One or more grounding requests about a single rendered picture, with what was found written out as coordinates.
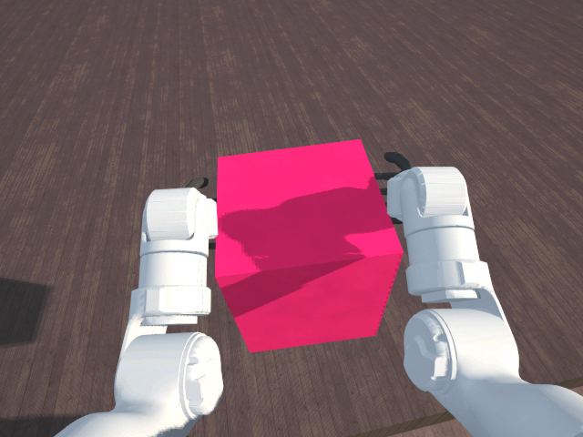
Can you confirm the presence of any robot right forearm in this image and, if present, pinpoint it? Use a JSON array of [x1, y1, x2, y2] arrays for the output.
[[387, 167, 519, 368]]

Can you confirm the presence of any left robot upper arm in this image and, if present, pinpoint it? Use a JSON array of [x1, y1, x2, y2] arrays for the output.
[[54, 332, 223, 437]]

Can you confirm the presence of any right robot upper arm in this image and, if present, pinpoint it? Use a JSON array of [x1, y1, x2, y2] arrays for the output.
[[404, 308, 583, 437]]

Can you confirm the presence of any left robot hand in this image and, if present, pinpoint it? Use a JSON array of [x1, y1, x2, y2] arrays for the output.
[[186, 178, 217, 249]]

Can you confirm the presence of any robot left forearm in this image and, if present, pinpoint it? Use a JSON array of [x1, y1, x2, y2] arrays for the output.
[[114, 188, 218, 400]]

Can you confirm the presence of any carton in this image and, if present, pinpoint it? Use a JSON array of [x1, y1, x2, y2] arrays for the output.
[[215, 139, 404, 353]]

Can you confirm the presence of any right robot hand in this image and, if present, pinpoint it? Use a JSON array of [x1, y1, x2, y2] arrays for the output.
[[374, 152, 413, 224]]

